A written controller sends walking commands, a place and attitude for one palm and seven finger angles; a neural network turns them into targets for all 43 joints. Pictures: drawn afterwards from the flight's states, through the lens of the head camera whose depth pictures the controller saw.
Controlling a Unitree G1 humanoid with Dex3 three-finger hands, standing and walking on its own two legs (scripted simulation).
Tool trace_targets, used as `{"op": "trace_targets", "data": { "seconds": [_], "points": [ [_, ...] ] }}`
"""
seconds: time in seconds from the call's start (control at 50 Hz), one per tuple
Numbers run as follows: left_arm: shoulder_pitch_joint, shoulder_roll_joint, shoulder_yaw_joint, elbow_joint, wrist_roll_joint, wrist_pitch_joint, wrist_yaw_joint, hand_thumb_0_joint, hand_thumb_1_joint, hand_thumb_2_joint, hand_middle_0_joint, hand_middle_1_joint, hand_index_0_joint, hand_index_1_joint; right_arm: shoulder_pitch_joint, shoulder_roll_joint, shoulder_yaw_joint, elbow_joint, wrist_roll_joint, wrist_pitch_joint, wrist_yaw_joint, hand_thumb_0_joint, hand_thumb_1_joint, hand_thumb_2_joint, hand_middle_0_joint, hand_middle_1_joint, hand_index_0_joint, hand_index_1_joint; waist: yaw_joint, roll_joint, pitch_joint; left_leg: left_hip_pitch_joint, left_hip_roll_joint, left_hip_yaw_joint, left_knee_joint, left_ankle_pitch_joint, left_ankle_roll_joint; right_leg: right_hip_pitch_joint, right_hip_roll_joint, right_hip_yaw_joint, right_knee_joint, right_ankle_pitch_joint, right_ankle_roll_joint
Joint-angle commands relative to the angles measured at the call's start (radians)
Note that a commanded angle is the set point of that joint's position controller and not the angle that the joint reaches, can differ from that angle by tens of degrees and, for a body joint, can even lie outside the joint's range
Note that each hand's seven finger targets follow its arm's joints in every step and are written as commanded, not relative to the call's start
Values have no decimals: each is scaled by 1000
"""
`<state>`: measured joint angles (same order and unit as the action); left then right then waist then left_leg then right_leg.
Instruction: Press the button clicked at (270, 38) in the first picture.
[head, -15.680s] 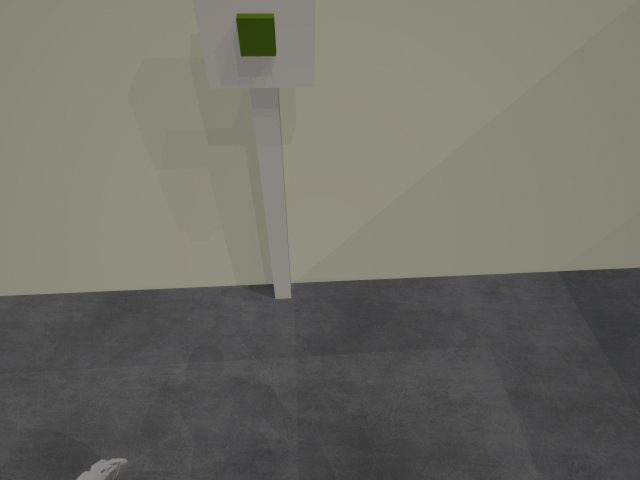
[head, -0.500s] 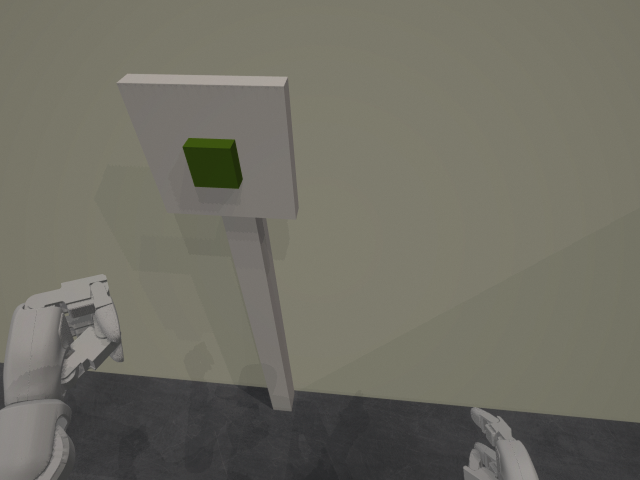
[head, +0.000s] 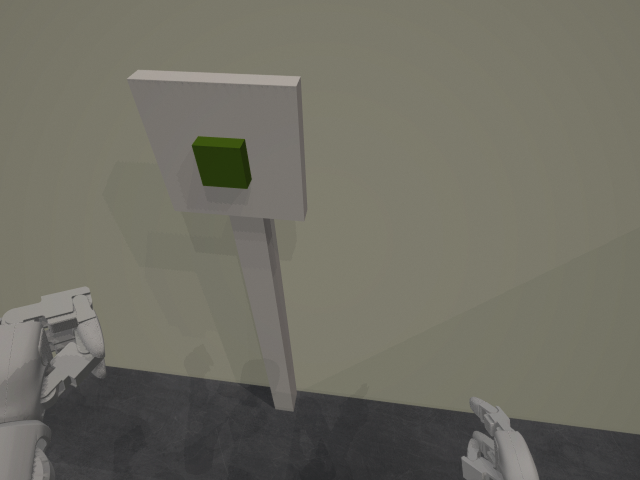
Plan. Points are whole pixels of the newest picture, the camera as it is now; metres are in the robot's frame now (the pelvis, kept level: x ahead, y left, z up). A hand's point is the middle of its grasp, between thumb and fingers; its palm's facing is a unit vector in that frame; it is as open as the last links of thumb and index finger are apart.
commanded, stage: step back with the hand held close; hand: left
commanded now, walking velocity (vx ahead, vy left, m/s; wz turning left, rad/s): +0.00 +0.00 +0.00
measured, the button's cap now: (224, 161) +0.46 +0.20 +0.18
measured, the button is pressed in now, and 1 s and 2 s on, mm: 0 0 0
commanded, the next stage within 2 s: stop stepping back and stand still in 1.30 s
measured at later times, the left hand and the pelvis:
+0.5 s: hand (84, 376) +0.16 +0.24 +0.15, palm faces +0.28 -0.83 -0.48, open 3.1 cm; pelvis -0.04 +0.01 -0.01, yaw -2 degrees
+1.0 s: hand out of the picture +0.05 +0.28 +0.16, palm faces +0.46 -0.80 -0.40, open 3.1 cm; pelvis -0.12 +0.04 -0.02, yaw +3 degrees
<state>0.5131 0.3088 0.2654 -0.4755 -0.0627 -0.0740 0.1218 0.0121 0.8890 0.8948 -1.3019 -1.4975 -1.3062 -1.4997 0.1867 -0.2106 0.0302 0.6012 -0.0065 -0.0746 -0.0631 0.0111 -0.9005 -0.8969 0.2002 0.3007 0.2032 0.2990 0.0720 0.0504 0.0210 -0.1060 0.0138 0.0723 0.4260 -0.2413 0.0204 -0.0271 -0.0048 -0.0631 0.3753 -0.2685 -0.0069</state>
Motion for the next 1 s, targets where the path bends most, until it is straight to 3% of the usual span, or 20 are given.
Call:
{"op": "trace_targets", "data": {
  "seconds": [0.0, 0.04, 0.06, 0.08, 0.14, 0.24, 0.3, 0.38, 0.46, 0.58, 0.72, 0.76, 0.82, 0.84, 0.88, 0.9, 0.92, 0.94, 0.96, 0.98],
  "points": [
    [-53, 166, 122, -206, -4, -67, 9, 0, 900, 900, -1300, -1500, -1300, -1500, -125, -112, -42, -159, 2, -55, -10, 0, -900, -900, 200, 300, 200, 300, -1, -16, -51, 55, 14, -71, -51, 240, -4, -86, 15, 39, -69, 219, -13],
    [-86, 166, 117, -207, -3, -68, 10, 0, 900, 900, -1300, -1500, -1300, -1500, -122, -110, -42, -157, 3, -51, -13, 0, -900, -900, 200, 300, 200, 300, -9, 15, -53, 59, 12, -67, -50, 237, -4, -88, 10, 41, -65, 222, -13],
    [-173, 294, 247, -289, -9, -103, 10, 0, 900, 900, -1300, -1500, -1300, -1500, -115, -130, -44, -200, 9, -26, -8, 0, -900, -900, 200, 300, 200, 300, -41, -4, 18, -21, 37, -70, -18, 178, 22, -183, -41, 125, -111, 270, -5],
    [-63, 219, 191, -198, -7, -105, -1, 0, 900, 900, -1300, -1500, -1300, -1500, -113, -117, -44, -182, 5, -9, -10, 0, -900, -900, 200, 300, 200, 300, -46, -53, 1, -25, 34, -78, -3, 167, 23, -182, -63, 125, -109, 284, -6],
    [26, 173, 145, -195, 2, -111, -11, 0, 900, 900, -1300, -1500, -1300, -1500, -106, -130, -56, -202, 7, 26, -3, 0, -900, -900, 200, 300, 200, 300, -52, -31, -80, -10, 46, -65, 21, 278, 19, -158, -73, 113, -58, 403, 2],
    [98, 216, 185, -247, -1, -113, 2, 0, 900, 900, -1300, -1500, -1300, -1500, -102, -127, -71, -238, 19, 64, -8, 0, -900, -900, 200, 300, 200, 300, -55, -57, -185, -8, 69, -63, 37, 410, 17, -127, -67, 83, 17, 485, 17],
    [111, 257, 224, -293, -3, -122, 12, 0, 900, 900, -1300, -1500, -1300, -1500, -109, -128, -78, -250, 22, 75, -15, 0, -900, -900, 200, 300, 200, 300, -54, -33, -201, -29, 72, -68, 42, 411, 17, -137, -64, 87, 41, 470, 17],
    [148, 246, 224, -300, -5, -131, 24, 0, 900, 900, -1300, -1500, -1300, -1500, -93, -121, -82, -259, 26, 76, -17, 0, -900, -900, 200, 300, 200, 300, -60, -26, -195, -77, 85, -74, 43, 387, 17, -143, -63, 96, 69, 454, 17],
    [149, 237, 213, -296, 0, -139, 31, 0, 900, 900, -1300, -1500, -1300, -1500, -85, -129, -82, -257, 26, 66, -17, 0, -900, -900, 200, 300, 200, 300, -64, -9, -154, -153, 91, -100, 20, 249, 20, -175, -57, 108, 64, 301, 14],
    [117, 229, 215, -308, 19, -175, 44, 0, 900, 900, -1300, -1500, -1300, -1500, -71, -140, -79, -254, 19, 25, -18, 0, -900, -900, 200, 300, 200, 300, -72, 20, -66, -364, 111, -155, -69, -207, 44, -183, -38, 130, 63, -29, 5],
    [95, 222, 237, -338, 40, -214, 47, 0, 900, 900, -1300, -1500, -1300, -1500, -59, -143, -80, -246, 12, -32, -23, 0, -900, -900, 200, 300, 200, 300, -65, 95, -80, -552, 164, -235, -152, -403, 72, -66, 17, 107, 220, -52, 3],
    [98, 219, 241, -331, 41, -220, 44, 0, 900, 900, -1300, -1500, -1300, -1500, -52, -141, -81, -239, 9, -44, -21, 0, -900, -900, 200, 300, 200, 300, -65, 78, -84, -558, 154, -223, -129, -410, 69, -76, 16, 130, 222, -60, -4],
    [70, 219, 238, -342, 41, -228, 42, 0, 900, 900, -1300, -1500, -1300, -1500, -42, -135, -84, -223, 4, -55, -19, 0, -900, -900, 200, 300, 200, 300, -71, 10, -68, -501, 109, -195, -46, -406, 52, -188, -13, 211, 134, -162, -30],
    [64, 222, 240, -329, 41, -229, 45, 0, 900, 900, -1300, -1500, -1300, -1500, -40, -133, -86, -214, 1, -55, -17, 0, -900, -900, 200, 300, 200, 300, -73, -31, -51, -457, 85, -176, 14, -373, 40, -271, -41, 262, 70, -212, -46],
    [40, 215, 213, -310, 38, -229, 53, 0, 900, 900, -1300, -1500, -1300, -1500, -24, -124, -86, -182, -2, -49, -11, 0, -900, -900, 200, 300, 200, 300, -84, -154, -50, -250, 15, -123, 258, -233, -1, -516, -165, 395, -85, -276, -101],
    [16, 221, 208, -311, 39, -230, 61, 0, 900, 900, -1300, -1500, -1300, -1500, -15, -126, -90, -161, -1, -44, -5, 0, -900, -900, 200, 300, 200, 300, -93, -191, -67, -145, -7, -100, 367, -180, -13, -611, -219, 427, -126, -244, -124],
    [-7, 206, 180, -311, 41, -228, 64, 0, 900, 900, -1300, -1500, -1300, -1500, -12, -114, -82, -154, 0, -36, -1, 0, -900, -900, 200, 300, 200, 300, -101, -225, -76, -106, -7, -114, 400, -150, -12, -623, -245, 390, -113, -185, -124],
    [-13, 222, 192, -315, 43, -226, 67, 0, 900, 900, -1300, -1500, -1300, -1500, -22, -108, -80, -154, 1, -31, -1, 0, -900, -900, 200, 300, 200, 300, -103, -249, -85, -79, 0, -119, 347, -125, -7, -618, -226, 341, -81, -130, -104],
    [-25, 232, 199, -330, 40, -226, 66, 0, 900, 900, -1300, -1500, -1300, -1500, -30, -117, -78, -158, 4, -25, -4, 0, -900, -900, 200, 300, 200, 300, -104, -189, -65, -81, 16, -140, 237, -134, -2, -622, -178, 283, -26, -138, -74],
    [-41, 239, 204, -363, 41, -233, 64, 0, 900, 900, -1300, -1500, -1300, -1500, -48, -133, -78, -171, 1, -25, -12, 0, -900, -900, 200, 300, 200, 300, -100, -54, -27, -160, 68, -213, 77, -207, 24, -599, -91, 228, 68, -182, -34]
  ]
}}
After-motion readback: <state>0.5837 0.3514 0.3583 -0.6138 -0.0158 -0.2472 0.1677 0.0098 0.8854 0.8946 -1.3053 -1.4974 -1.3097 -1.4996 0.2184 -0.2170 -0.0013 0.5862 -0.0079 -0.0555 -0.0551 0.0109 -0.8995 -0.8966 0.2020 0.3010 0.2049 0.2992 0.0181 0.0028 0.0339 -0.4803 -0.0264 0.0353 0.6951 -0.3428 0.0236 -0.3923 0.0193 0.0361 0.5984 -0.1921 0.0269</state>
